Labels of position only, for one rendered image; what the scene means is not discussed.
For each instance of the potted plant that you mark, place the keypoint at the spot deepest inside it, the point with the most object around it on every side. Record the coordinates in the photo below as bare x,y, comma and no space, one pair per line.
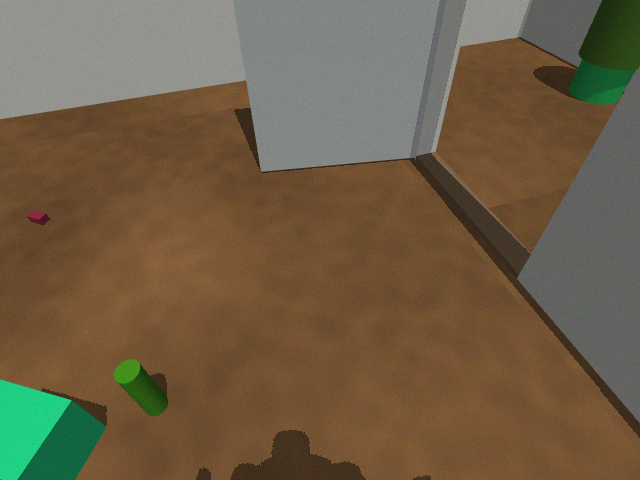
610,53

